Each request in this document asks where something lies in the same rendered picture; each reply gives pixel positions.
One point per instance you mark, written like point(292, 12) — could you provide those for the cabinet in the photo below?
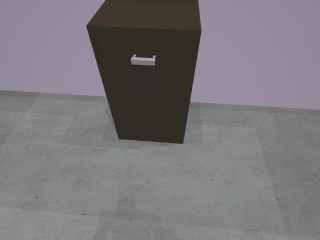
point(146, 105)

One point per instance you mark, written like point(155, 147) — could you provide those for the handle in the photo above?
point(143, 61)

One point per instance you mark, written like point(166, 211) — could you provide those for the drawer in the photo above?
point(172, 55)

